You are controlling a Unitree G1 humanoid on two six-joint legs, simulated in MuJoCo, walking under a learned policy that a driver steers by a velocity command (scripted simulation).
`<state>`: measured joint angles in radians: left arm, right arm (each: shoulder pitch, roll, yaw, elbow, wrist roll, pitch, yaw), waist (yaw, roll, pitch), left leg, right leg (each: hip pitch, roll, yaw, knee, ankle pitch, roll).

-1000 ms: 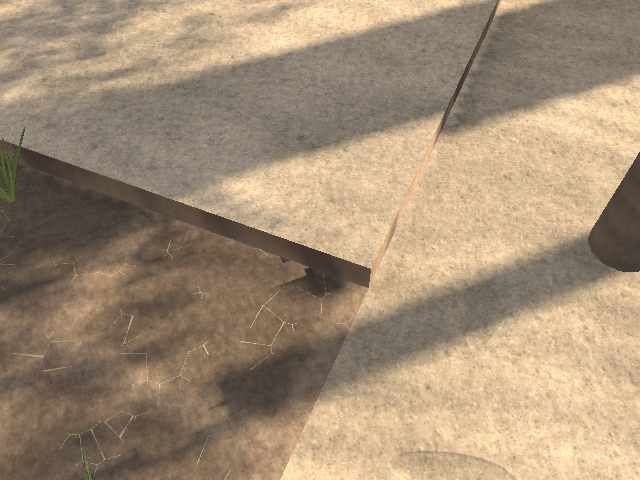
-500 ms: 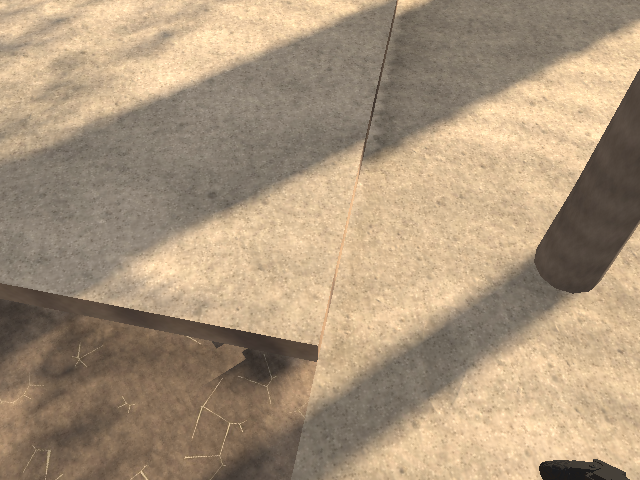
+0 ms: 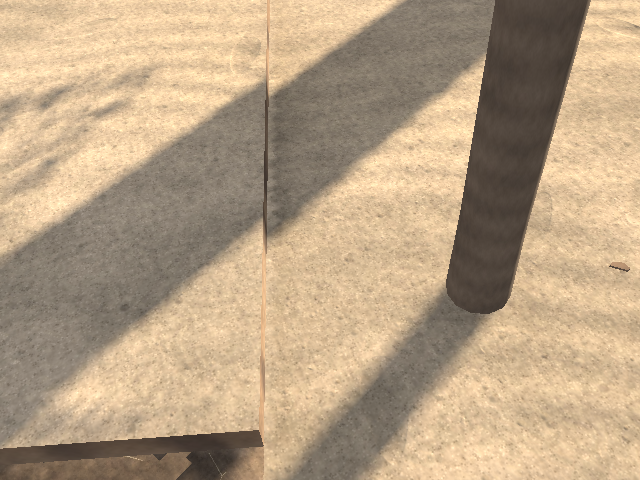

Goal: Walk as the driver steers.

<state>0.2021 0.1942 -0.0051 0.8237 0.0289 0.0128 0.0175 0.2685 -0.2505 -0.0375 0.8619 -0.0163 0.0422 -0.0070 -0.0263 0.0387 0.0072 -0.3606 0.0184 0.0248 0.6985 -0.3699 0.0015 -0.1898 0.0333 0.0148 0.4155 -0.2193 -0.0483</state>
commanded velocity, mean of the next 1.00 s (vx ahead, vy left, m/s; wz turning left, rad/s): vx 0.00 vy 0.00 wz -0.02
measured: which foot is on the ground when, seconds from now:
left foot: up 0.00-0.12, down 0.14-1.00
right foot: down 0.00-1.00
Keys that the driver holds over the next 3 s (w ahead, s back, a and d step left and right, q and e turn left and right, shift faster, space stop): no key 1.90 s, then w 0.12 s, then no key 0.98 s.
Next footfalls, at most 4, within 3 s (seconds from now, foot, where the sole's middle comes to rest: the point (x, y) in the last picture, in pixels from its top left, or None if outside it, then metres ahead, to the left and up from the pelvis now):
0.14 left None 0.02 0.13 -0.78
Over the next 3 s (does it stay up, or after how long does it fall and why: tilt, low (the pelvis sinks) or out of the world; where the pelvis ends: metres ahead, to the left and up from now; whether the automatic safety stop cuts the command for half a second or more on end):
stays up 0.03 0.01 0.00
